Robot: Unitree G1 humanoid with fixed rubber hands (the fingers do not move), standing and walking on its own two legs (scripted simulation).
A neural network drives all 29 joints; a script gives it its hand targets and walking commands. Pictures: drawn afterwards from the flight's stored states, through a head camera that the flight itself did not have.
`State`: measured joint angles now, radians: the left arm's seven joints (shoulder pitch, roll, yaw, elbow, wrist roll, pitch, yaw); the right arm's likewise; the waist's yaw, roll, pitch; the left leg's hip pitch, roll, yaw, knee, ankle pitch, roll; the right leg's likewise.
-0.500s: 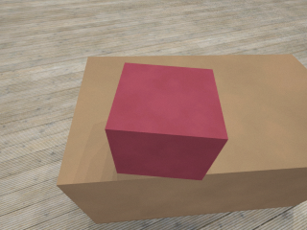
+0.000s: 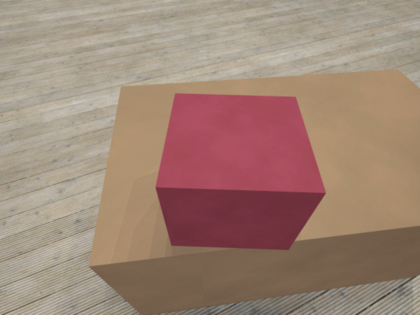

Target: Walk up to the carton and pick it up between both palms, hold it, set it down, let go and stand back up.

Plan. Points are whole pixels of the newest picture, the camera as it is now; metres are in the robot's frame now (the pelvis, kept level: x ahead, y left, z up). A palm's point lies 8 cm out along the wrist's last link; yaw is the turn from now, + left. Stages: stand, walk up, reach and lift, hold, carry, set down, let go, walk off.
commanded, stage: walk up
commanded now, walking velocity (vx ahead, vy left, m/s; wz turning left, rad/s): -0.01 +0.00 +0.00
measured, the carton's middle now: (232, 172) +0.42 -0.02 +0.00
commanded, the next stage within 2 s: stand in 0.02 s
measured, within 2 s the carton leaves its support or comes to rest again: neither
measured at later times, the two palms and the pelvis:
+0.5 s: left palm out of the picture -0.02 +0.22 -0.16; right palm out of the picture -0.02 -0.17 -0.15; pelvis +0.02 +0.03 +0.00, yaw +0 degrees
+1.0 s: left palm out of the picture -0.01 +0.21 -0.16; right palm out of the picture -0.01 -0.17 -0.15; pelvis +0.03 +0.03 +0.00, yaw +0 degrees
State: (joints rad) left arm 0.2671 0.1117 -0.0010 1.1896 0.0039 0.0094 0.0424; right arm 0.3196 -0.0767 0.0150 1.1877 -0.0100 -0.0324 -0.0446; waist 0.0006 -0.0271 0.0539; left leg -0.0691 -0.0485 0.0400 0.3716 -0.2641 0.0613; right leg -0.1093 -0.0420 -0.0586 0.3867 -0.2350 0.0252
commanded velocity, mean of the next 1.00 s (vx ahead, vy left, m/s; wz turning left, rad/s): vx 0.00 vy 0.00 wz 0.00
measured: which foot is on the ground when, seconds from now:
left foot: down 0.00-1.00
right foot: down 0.00-1.00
